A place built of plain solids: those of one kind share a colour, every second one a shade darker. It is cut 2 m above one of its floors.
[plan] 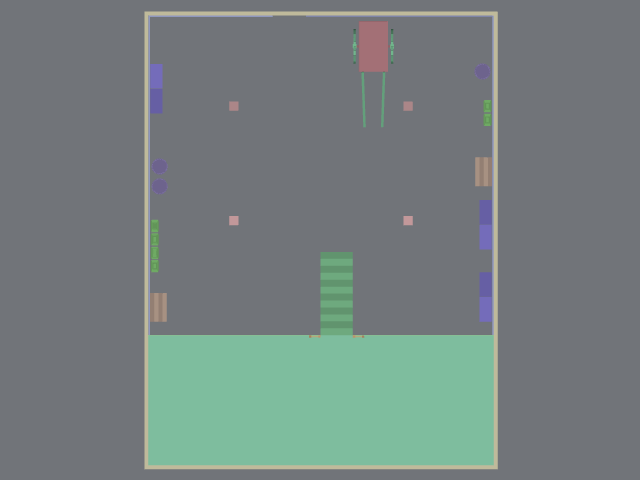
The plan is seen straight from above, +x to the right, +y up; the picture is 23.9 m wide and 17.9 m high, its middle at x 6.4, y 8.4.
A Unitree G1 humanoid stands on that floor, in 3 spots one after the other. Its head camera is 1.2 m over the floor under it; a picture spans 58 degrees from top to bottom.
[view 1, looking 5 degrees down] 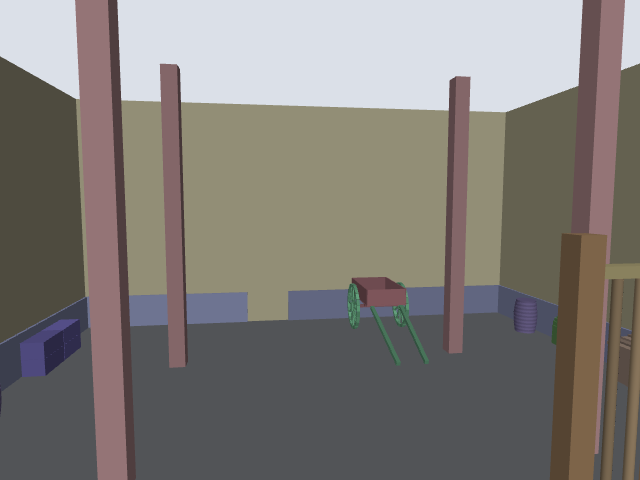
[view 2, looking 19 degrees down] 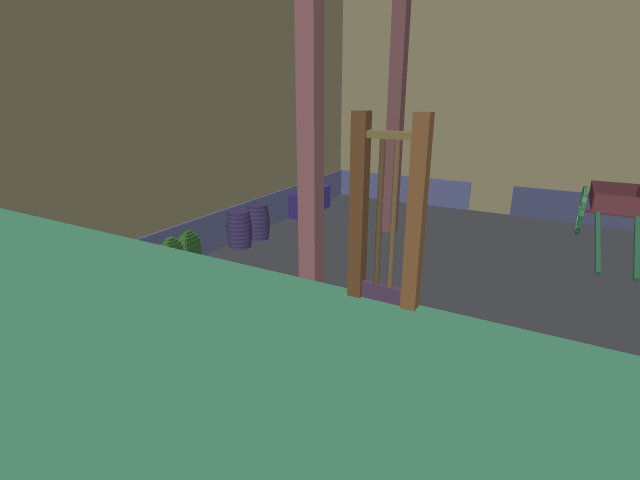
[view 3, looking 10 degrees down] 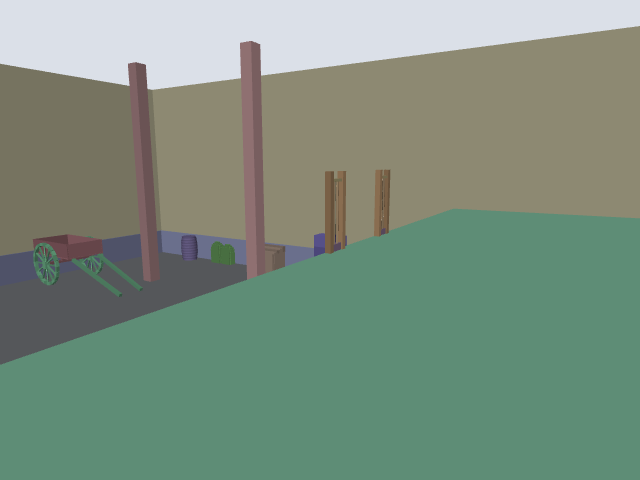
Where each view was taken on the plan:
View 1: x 5.02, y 3.57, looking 82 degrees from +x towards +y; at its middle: wall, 13.38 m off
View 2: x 7.02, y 2.55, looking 119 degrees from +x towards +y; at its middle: post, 7.98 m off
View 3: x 1.00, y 1.93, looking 31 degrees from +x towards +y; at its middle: bales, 13.45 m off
